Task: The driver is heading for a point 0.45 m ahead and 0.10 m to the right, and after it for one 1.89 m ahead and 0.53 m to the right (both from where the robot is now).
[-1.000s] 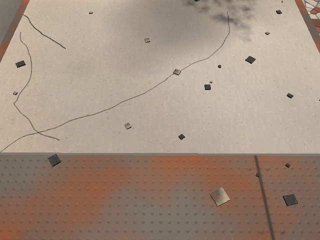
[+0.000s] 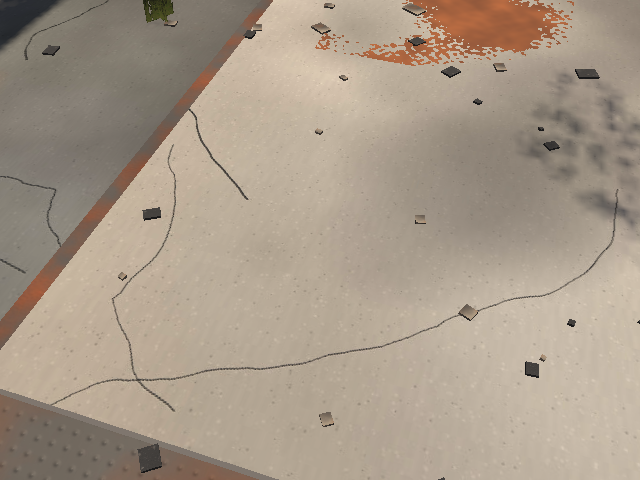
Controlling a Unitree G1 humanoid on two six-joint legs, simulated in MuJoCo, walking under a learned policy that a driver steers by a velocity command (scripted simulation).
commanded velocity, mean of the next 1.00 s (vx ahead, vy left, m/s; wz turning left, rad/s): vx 0.33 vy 0.00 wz -0.20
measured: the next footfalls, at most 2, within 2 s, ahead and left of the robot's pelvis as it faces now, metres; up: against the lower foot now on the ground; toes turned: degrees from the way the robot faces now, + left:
left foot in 0.60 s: +0.37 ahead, +0.14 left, +0.00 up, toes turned -2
right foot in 1.08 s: +0.48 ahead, -0.13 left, +0.00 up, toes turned -20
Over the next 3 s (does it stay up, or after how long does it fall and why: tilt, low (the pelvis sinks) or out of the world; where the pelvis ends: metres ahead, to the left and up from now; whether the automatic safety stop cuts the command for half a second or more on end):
stays up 0.48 0.00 0.00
